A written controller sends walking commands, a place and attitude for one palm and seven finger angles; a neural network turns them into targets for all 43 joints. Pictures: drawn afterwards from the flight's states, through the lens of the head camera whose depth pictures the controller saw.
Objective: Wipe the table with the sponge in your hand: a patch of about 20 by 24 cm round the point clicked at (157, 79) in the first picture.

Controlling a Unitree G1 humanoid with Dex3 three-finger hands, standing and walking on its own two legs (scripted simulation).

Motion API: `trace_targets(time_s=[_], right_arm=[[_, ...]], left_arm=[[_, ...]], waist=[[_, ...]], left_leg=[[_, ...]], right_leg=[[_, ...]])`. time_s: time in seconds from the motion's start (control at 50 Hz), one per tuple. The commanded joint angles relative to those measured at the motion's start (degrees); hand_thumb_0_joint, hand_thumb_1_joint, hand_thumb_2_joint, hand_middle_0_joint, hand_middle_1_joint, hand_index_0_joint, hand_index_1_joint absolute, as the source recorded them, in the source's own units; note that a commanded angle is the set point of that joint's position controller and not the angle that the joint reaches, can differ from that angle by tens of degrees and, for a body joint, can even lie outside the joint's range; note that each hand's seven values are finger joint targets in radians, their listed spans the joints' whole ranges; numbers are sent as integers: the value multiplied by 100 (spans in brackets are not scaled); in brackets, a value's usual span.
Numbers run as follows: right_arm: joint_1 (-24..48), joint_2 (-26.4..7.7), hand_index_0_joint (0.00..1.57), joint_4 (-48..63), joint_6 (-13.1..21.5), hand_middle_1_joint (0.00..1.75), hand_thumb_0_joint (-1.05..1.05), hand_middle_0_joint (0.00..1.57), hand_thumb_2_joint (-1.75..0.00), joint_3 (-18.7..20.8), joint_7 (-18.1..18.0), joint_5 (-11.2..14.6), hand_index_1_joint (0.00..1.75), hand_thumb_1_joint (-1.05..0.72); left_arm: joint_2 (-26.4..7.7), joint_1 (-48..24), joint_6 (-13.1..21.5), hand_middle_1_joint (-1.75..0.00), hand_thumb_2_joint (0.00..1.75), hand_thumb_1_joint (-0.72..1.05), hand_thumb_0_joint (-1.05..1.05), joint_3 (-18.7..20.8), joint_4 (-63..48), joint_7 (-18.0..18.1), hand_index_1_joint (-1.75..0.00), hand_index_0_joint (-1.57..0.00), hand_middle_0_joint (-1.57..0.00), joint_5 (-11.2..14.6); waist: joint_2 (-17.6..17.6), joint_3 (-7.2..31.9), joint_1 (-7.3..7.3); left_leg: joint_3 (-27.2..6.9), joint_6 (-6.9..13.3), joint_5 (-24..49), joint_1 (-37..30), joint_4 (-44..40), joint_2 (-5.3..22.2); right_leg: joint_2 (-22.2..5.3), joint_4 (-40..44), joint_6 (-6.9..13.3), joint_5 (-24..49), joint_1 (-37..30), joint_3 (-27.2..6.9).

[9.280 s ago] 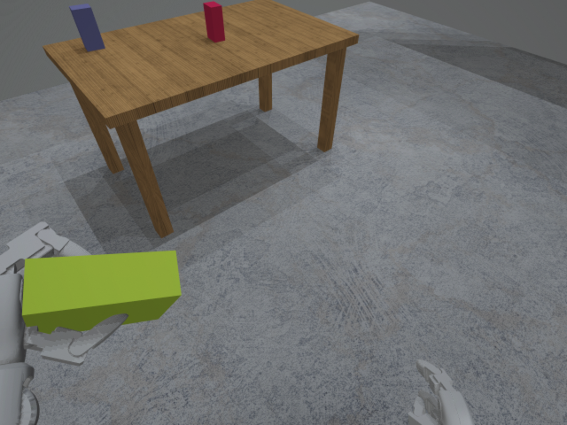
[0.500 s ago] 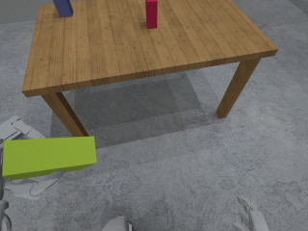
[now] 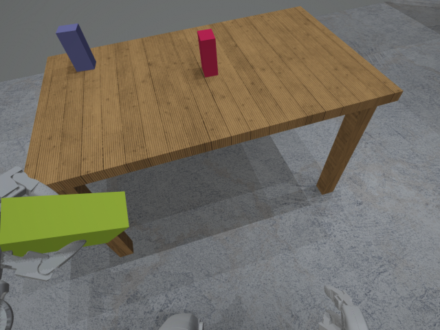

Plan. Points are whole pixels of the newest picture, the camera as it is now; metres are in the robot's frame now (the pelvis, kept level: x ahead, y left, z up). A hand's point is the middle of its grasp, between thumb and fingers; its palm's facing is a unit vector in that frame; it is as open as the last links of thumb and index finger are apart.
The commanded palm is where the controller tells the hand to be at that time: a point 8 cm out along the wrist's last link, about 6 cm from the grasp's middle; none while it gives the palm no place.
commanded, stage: take the last steps up to it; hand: left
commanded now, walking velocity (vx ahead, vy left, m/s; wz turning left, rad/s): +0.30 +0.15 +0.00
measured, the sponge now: (83, 222) +0.23 +0.21 +0.14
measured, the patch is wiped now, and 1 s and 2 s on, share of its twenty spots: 0.00 0.00 0.00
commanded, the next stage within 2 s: come to a stop and stand still in 0.76 s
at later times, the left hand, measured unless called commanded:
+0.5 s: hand (33, 144) +0.34 +0.31 +0.18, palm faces +0.37 -0.83 -0.42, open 9.1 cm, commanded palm +0.27 +0.35 +0.19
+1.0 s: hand (79, 120) +0.40 +0.26 +0.18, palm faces +0.27 -0.83 -0.49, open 9.1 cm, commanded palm +0.34 +0.33 +0.19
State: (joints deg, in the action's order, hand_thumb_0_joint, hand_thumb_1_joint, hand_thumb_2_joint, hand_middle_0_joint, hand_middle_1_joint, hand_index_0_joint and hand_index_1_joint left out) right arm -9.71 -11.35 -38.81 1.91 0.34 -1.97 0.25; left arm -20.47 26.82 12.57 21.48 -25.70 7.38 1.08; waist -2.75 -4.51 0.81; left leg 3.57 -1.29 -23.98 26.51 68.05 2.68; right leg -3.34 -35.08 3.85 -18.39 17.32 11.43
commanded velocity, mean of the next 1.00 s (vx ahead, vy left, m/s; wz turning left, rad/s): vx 0.15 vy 0.09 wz -0.02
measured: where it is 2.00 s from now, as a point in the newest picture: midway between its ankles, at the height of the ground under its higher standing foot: outside the picture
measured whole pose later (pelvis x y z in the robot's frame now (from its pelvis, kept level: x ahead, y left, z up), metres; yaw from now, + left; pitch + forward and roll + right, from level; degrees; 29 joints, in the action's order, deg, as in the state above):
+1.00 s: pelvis +0.17 +0.05 +0.02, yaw -2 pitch +1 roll +3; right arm -9.4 -15.5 -33.5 2.7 2.2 -3.9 -0.2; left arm -21.5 30.3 13.1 19.0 -30.8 8.8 1.2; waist 1.2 -5.7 -1.3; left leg 3.8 -1.9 -17.4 25.5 45.9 3.3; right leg -2.2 -25.5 4.4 -15.0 11.9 8.6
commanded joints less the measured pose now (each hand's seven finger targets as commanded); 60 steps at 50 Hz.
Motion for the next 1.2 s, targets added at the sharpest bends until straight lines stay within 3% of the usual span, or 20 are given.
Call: trace_targets(time_s=[0.0,0.06,0.16,0.24,0.26,0.28,0.3,0.32,0.36,0.44,0.62,0.64,0.68,0.7,0.74,0.8,0.96,1.06,1.12,1.18], right_arm=[[550,-528,20,968,226,30,0,20,-90,182,16,-20,30,-90],[367,-595,20,1044,267,30,0,20,-90,247,29,-52,30,-90],[300,-484,20,1328,351,30,0,20,-90,321,-35,-40,30,-90],[87,-579,20,1344,297,30,0,20,-90,428,-152,-10,30,-90],[27,-661,20,1353,299,30,0,20,-90,483,-192,15,30,-90],[94,-827,20,1384,297,30,0,20,-90,542,-182,34,30,-90],[102,-813,20,1447,334,30,0,20,-90,520,-171,49,30,-90],[73,-825,20,1445,364,30,0,20,-90,494,-115,57,30,-90],[257,-711,20,1255,397,30,0,20,-90,413,-129,39,30,-90],[236,-589,20,1246,622,30,0,20,-90,308,-45,57,30,-90],[202,-592,20,1154,511,30,0,20,-90,182,-221,41,30,-90],[185,-594,20,1135,455,30,0,20,-90,189,-226,50,30,-90],[254,-425,20,1235,384,30,0,20,-90,120,-193,30,30,-90],[360,-531,20,1222,413,30,0,20,-90,160,-143,74,30,-90],[359,-521,20,1114,377,30,0,20,-90,129,-87,57,30,-90],[554,-474,20,1091,289,30,0,20,-90,57,-112,-4,30,-90],[330,-480,20,1478,355,30,0,20,-90,198,-180,-39,30,-90],[153,-604,20,1501,228,30,0,20,-90,271,-241,7,30,-90],[91,-811,20,1520,244,30,0,20,-90,343,-217,78,30,-90],[182,-705,20,1394,368,30,0,20,-90,212,-173,-97,30,-90]], left_arm=[[-1113,-442,553,-160,130,10,0,652,-1476,124,-160,-120,-120,5],[-1164,-249,608,-160,130,10,0,649,-1735,193,-160,-120,-120,1],[-1268,278,486,-160,130,10,0,994,-1918,349,-160,-120,-120,45],[-1054,22,442,-160,130,10,0,854,-1730,374,-160,-120,-120,36],[-1046,-93,491,-160,130,10,0,831,-1719,366,-160,-120,-120,42],[-966,-245,541,-160,130,10,0,735,-1848,347,-160,-120,-120,52],[-1024,-235,584,-160,130,10,0,661,-1738,342,-160,-120,-120,20],[-1105,-387,568,-160,130,10,0,675,-1401,318,-160,-120,-120,-41],[-1259,-549,537,-160,130,10,0,779,-1529,249,-160,-120,-120,11],[-1024,-252,542,-160,130,10,0,527,-2616,194,-160,-120,-120,55],[-1021,-7,167,-160,130,10,0,779,-1203,248,-160,-120,-120,129],[-993,-135,143,-160,130,10,0,723,-1038,238,-160,-120,-120,91],[-1167,-382,99,-160,130,10,0,714,-851,244,-160,-120,-120,55],[-1098,-548,56,-160,130,10,0,638,-782,228,-160,-120,-120,131],[-1115,-471,165,-160,130,10,0,682,-825,205,-160,-120,-120,127],[-1173,-508,369,-160,130,10,0,596,-1332,251,-160,-120,-120,11],[-1289,520,405,-160,130,10,0,973,-1777,391,-160,-120,-120,148],[-1067,336,228,-160,130,10,0,779,-1545,349,-160,-120,-120,188],[-988,84,242,-160,130,10,0,519,-1492,247,-160,-120,-120,164],[-1035,-346,252,-160,130,10,0,410,-1634,202,-160,-120,-120,28]], waist=[[565,737,-70],[815,815,-75],[1283,1100,146],[942,1339,-101],[250,1462,-178],[-1042,1558,-161],[-1370,1410,-104],[-770,1030,-160],[-1015,967,-125],[-1279,1128,-21],[-411,1169,-63],[-52,1139,-82],[1915,1054,-98],[1993,973,-23],[1387,775,-75],[710,1014,-53],[842,1337,89],[818,1408,-91],[-417,1296,7],[-1164,919,-31]], left_leg=[[-378,-88,640,1370,349,414],[-19,-41,907,849,-1227,479],[690,18,865,32,-3001,100],[937,50,1654,-1541,-4343,-92],[603,191,1860,-2320,-4476,176],[-796,653,2781,-3034,-4536,1241],[-2073,1167,3444,-3054,-4797,2093],[-2142,1352,3041,-2392,-5012,2163],[-1696,1440,1855,-1904,-5081,2008],[-492,1096,2735,-1938,-4943,1348],[-52,637,1841,-1603,-4216,1309],[78,510,1406,-1237,-3751,1101],[489,78,-539,460,-1751,-42],[21,17,-803,780,-721,-73],[-410,-74,-204,1099,27,126],[-231,-93,193,1036,-235,98],[304,-42,764,-119,-2861,-131],[189,3,2314,-1532,-4431,-40],[-1194,695,4977,-2383,-4543,1457],[-1284,863,4348,-1718,-4959,1548]], right_leg=[[-1816,1696,373,2332,-1196,-1590],[-1658,1603,346,2630,-1162,-1041],[-1582,1253,339,3485,-1666,-1036],[-1126,197,-72,2695,-1234,-603],[-903,-658,-240,2219,-667,-503],[-330,-1816,-484,-102,488,-223],[22,-2991,-495,-1957,1217,-542],[41,-3556,-422,-1910,1439,-802],[-365,-3664,-518,-1360,1636,-915],[-248,-2611,-560,-573,1365,-584],[172,688,-528,99,-393,-138],[-23,1121,-416,493,-781,-466],[-1828,1771,433,1637,-1621,-3311],[-2199,1951,576,1697,-1534,-3769],[-2005,1751,528,2320,-1554,-3008],[-1562,1323,329,4317,-1789,-1673],[-1307,1157,266,5048,-2033,-1208],[-884,627,-130,3823,-1483,-1037],[-63,-118,-483,-427,-118,-864],[62,-812,-463,-1165,42,-922]])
